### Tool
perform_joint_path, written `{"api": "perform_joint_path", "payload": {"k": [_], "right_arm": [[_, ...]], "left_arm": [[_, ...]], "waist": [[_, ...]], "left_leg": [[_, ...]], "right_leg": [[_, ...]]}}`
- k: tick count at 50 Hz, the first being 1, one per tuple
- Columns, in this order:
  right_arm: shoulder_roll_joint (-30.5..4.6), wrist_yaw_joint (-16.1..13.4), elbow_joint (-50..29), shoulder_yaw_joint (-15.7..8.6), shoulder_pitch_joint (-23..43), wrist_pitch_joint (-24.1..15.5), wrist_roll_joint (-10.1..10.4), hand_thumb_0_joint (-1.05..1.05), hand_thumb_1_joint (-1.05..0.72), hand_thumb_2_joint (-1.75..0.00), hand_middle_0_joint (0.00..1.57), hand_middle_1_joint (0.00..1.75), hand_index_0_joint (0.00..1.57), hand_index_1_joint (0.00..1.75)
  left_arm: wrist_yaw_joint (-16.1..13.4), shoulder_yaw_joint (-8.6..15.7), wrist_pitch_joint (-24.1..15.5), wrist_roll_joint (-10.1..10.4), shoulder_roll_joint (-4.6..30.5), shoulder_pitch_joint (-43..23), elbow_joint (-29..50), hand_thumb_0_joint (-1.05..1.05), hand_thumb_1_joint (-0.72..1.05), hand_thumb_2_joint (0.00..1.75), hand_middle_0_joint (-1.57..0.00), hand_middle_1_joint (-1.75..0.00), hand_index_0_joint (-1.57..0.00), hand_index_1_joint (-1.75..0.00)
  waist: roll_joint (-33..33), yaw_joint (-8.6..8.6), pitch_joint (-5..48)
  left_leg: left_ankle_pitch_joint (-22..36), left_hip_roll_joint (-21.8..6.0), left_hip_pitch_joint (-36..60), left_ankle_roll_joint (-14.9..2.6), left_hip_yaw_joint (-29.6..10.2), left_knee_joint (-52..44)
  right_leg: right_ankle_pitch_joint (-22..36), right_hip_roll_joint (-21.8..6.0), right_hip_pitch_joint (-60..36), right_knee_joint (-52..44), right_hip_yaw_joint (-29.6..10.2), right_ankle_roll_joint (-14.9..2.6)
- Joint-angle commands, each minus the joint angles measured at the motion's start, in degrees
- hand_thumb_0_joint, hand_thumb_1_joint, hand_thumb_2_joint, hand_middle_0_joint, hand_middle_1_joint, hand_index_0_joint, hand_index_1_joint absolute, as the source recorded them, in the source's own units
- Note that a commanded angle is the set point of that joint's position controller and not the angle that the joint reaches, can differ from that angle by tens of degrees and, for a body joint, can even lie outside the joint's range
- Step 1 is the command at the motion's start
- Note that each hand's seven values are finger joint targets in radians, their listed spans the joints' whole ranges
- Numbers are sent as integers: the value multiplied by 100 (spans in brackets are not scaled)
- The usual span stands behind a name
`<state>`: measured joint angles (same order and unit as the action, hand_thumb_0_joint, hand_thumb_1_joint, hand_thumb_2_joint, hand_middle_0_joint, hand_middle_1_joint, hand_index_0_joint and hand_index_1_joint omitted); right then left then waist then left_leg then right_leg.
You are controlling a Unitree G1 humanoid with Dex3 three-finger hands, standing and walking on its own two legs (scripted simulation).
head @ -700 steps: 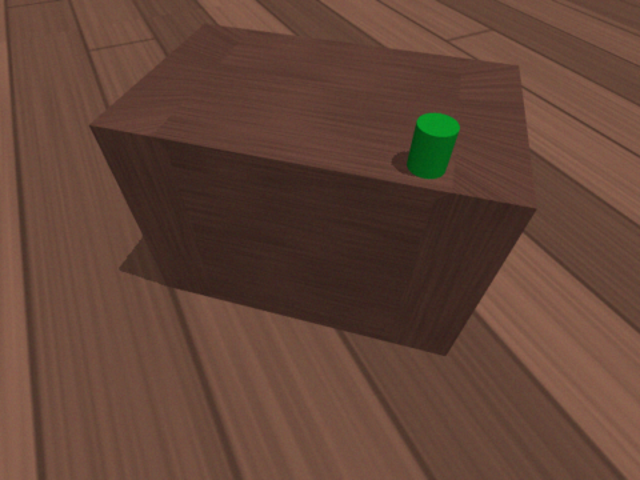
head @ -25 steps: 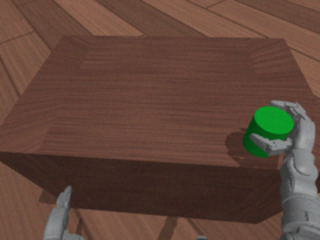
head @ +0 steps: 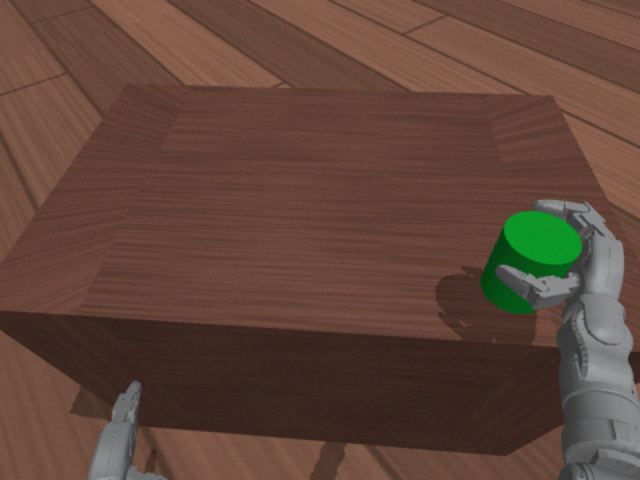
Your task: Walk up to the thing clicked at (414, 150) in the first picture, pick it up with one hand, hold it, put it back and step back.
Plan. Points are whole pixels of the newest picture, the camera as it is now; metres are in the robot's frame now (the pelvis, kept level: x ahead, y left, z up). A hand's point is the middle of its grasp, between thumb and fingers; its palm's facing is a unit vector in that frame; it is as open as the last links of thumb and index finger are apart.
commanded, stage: lift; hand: right
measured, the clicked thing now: (526, 263) +0.39 -0.23 +0.05
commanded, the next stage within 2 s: hold in 1.12 s
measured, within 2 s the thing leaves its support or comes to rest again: neither
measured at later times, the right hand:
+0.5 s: hand (545, 227) +0.36 -0.20 +0.16, palm faces +0.26 +0.97 -0.01, open 11.7 cm
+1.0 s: hand (545, 218) +0.34 -0.18 +0.20, palm faces +0.25 +0.97 -0.01, open 11.7 cm
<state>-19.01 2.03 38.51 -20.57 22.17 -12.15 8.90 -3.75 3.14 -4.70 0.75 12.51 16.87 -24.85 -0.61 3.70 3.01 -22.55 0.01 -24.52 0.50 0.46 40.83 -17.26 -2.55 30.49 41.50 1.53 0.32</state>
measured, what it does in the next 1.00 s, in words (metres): stands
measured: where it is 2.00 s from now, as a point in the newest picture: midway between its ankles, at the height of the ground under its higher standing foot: outside the picture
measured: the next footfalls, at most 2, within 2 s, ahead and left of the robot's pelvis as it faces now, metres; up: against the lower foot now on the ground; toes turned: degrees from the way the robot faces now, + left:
none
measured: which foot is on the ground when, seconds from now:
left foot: down 0.00-1.00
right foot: down 0.00-1.00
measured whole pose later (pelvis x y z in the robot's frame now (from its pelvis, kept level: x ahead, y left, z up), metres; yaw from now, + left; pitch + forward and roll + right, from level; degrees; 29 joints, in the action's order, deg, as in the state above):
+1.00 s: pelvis +0.00 +0.01 +0.02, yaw -1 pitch -3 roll +0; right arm -12.5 -4.2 0.8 -13.4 14.5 19.5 11.1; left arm -6.3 4.6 -5.2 1.7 12.7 13.0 -33.3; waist 2.7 0.2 1.2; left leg -17.6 -0.7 -8.4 -0.1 1.2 29.0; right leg -10.9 -1.5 13.5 27.4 1.1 0.9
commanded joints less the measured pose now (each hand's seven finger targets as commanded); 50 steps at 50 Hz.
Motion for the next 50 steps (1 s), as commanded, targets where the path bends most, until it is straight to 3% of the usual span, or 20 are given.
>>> {"api": "perform_joint_path", "payload": {"k": [1,2,4,6,7,8,9,10,12,16,19,26,28,31,33,35,38,44,46,50], "right_arm": [[-1011,-81,-1922,30,2405,-546,229,0,-7,-132,120,141,126,141],[-769,-66,-1093,32,1840,-441,240,0,-7,-131,120,141,126,141],[-1816,-203,-3413,-278,3550,-688,204,0,-6,-131,120,141,126,141],[-1221,-220,-2557,8,2401,-463,155,0,-5,-133,122,143,128,143],[-971,-208,-2803,127,2467,-430,236,0,-6,-131,121,142,127,142],[-896,-213,-1760,20,1707,-272,224,0,-4,-132,121,142,127,142],[-966,-234,-2485,52,2026,-292,244,0,-5,-131,120,141,126,141],[-1598,-293,-3479,-205,2776,-349,214,0,-6,-132,122,143,128,143],[-1071,-325,-3411,99,2368,-178,223,0,-8,-135,125,146,131,146],[-1041,-447,-3805,49,2163,181,274,0,-4,-132,122,143,128,143],[-683,-469,-4061,301,2183,461,280,0,-4,-133,123,145,130,145],[-703,-453,-4200,179,1921,1196,316,0,3,-133,122,145,129,145],[-670,-426,-4480,267,2036,1307,296,0,6,-131,120,143,127,143],[-769,-461,-4794,150,2077,1568,325,0,8,-131,119,143,126,143],[-569,-469,-5063,296,2100,1699,325,0,7,-130,118,142,125,142],[-669,-538,-5282,163,2087,1827,342,0,8,-130,118,142,125,142],[-454,-577,-5327,323,1971,2017,326,0,8,-129,117,141,124,141],[-620,-654,-5576,205,1960,2410,294,0,8,-130,117,141,124,141],[-430,-638,-5562,288,1991,2493,324,0,7,-130,118,142,124,142],[-480,-643,-5684,254,1972,2652,331,0,8,-131,118,143,125,143]], "left_arm": [[-129,499,-409,18,888,-360,785,0,-54,4,-5,-7,-6,-6],[-95,292,-408,37,657,-383,528,0,-54,5,-5,-7,-6,-6],[-172,418,-464,13,974,-859,1195,0,-54,5,-5,-6,-6,-6],[-158,269,-409,1,624,-188,320,0,-54,5,-5,-6,-6,-6],[-157,175,-438,27,537,-430,647,0,-54,4,-5,-7,-6,-6],[-147,208,-458,32,600,-662,594,0,-54,5,-5,-6,-6,-6],[-169,259,-442,6,682,-631,448,0,-54,5,-5,-6,-5,-6],[-229,599,-454,-11,1151,-711,752,0,-54,5,-5,-6,-6,-6],[-197,303,-430,-9,640,-286,303,0,-55,5,-5,-6,-5,-6],[-282,537,-414,28,886,-681,329,0,-55,5,-5,-6,-5,-6],[-309,309,-395,61,650,-849,493,0,-55,5,-5,-6,-5,-6],[-342,394,-333,93,748,-696,470,0,-55,5,-4,-5,-4,-5],[-291,165,-285,94,455,-596,239,0,-54,5,-4,-6,-5,-5],[-314,530,-313,83,855,-744,310,0,-54,5,-4,-6,-5,-5],[-285,361,-335,82,681,-856,417,0,-53,5,-4,-6,-5,-5],[-333,558,-377,91,899,-1051,494,0,-54,5,-4,-5,-4,-5],[-323,259,-347,92,558,-1077,293,0,-54,5,-4,-5,-4,-5],[-363,550,-361,72,940,-1077,196,0,-54,5,-4,-5,-4,-5],[-327,295,-368,84,643,-1011,80,0,-54,5,-4,-5,-4,-5],[-317,409,-411,88,764,-1034,113,0,-54,5,-4,-5,-4,-5]], "waist": [[647,-39,1928],[255,-64,1430],[903,-149,2744],[951,-139,1938],[692,-111,1956],[422,-118,1623],[437,-160,1741],[771,-179,2426],[1013,-159,2012],[447,-186,1737],[404,-165,1706],[170,-294,1317],[396,-341,1054],[257,-300,1201],[308,-299,1287],[86,-346,1432],[210,-391,1287],[194,-360,1247],[221,-366,1069],[122,-353,1093]], "left_leg": [[1811,121,108,-70,79,-670],[1633,141,22,-46,114,-748],[1894,104,397,-85,50,-736],[1780,121,203,-103,93,-792],[1849,141,326,-80,109,-832],[1800,138,303,-52,141,-882],[1858,135,444,-44,153,-886],[1991,124,521,-72,118,-881],[2092,118,474,-80,129,-952],[2091,72,766,-14,108,-1140],[2093,89,739,-34,132,-1214],[1989,23,981,6,156,-1443],[1753,-12,934,-10,112,-1544],[1764,-6,989,4,129,-1597],[1762,-16,1018,-6,123,-1642],[1880,-5,1116,4,144,-1632],[1913,-10,1138,-10,141,-1671],[1772,-19,1164,-14,170,-1751],[1664,-14,1131,-19,170,-1809],[1747,-19,1158,-10,178,-1819]], "right_leg": [[1388,135,-1914,-529,-85,-86],[1171,127,-1643,-600,-76,-119],[1483,117,-2303,-583,-66,-78],[1405,137,-2140,-700,-66,-51],[1441,120,-2207,-753,-78,-58],[1365,122,-1948,-751,-74,-94],[1381,120,-1933,-811,-57,-94],[1605,101,-2455,-799,-60,-72],[1819,142,-2521,-826,-39,-58],[1552,179,-2323,-992,10,-117],[1616,155,-2578,-1101,-6,-89],[1463,217,-2518,-1329,42,-123],[1237,259,-2409,-1408,91,-107],[1203,254,-2541,-1467,76,-114],[1216,255,-2687,-1475,64,-112],[1340,242,-2757,-1476,37,-122],[1409,250,-2753,-1491,37,-124],[1263,242,-2814,-1597,36,-118],[1168,241,-2781,-1642,44,-118],[1233,245,-2808,-1660,36,-133]]}}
